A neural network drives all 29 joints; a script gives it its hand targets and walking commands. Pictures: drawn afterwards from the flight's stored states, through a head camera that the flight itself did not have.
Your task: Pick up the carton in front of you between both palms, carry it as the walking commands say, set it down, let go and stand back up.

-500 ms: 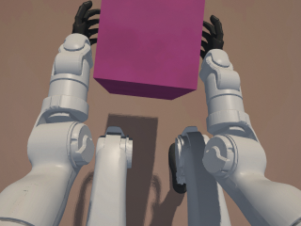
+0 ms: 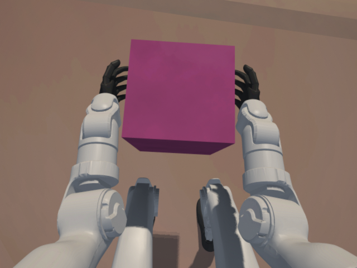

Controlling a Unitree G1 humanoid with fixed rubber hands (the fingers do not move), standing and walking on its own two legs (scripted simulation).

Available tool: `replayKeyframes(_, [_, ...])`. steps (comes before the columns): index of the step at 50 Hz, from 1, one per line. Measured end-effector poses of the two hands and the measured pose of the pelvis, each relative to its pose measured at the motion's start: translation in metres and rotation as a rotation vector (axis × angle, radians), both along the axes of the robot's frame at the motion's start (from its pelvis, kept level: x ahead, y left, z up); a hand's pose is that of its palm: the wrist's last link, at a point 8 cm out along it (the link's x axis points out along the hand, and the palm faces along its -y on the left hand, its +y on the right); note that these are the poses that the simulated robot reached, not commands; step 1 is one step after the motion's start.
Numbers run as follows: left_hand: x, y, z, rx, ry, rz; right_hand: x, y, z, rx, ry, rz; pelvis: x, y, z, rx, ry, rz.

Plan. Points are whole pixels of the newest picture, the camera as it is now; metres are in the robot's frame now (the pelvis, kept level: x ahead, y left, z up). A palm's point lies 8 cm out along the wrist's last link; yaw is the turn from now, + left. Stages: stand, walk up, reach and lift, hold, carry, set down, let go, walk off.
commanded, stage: reach and lift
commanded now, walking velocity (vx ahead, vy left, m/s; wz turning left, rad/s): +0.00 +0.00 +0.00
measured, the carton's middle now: (178, 108) +0.46 +0.01 -0.12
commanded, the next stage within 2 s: hold in 1.96 s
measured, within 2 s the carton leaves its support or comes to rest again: neither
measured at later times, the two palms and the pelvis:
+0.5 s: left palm (84, 86) +0.41 +0.16 +0.11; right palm (298, 88) +0.41 -0.14 +0.12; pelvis +0.05 +0.00 +0.14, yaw +1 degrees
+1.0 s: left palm (16, 56) +0.36 +0.15 +0.25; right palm out of the picture +0.38 -0.15 +0.25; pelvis +0.08 -0.01 +0.23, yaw +1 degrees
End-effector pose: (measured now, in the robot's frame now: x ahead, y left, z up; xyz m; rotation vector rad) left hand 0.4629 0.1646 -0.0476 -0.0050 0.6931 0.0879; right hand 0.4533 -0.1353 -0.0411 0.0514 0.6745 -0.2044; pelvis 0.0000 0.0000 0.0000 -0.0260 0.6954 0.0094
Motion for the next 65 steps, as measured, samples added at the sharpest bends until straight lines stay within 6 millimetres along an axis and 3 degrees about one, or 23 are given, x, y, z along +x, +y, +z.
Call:
replayKeyframes(30, [-0.064,-0.010,0.190,-0.002,0.004,0.043,-0.052,-0.011,0.189,0.000,0.004,0.046,0.057,-0.004,0.165,0.025,-0.366,0.001])
replayKeyframes(39, [-0.081,-0.012,0.244,0.002,-0.007,0.057,-0.065,-0.012,0.242,-0.004,-0.006,0.065,0.072,-0.006,0.203,0.031,-0.526,0.006])
replayKeyframes(46, [-0.094,-0.014,0.283,0.016,-0.032,0.061,-0.073,-0.014,0.281,-0.023,-0.031,0.096,0.077,-0.007,0.221,0.035,-0.656,0.009])
replayKeyframes(51, [-0.099,-0.015,0.297,0.028,-0.021,0.051,-0.079,-0.015,0.295,-0.035,-0.019,0.106,0.075,-0.007,0.226,0.036,-0.727,0.009])
replayKeyframes(65, [-0.102,-0.013,0.300,0.020,-0.011,0.054,-0.082,-0.013,0.296,-0.028,-0.009,0.099,0.063,-0.005,0.226,0.036,-0.771,0.009])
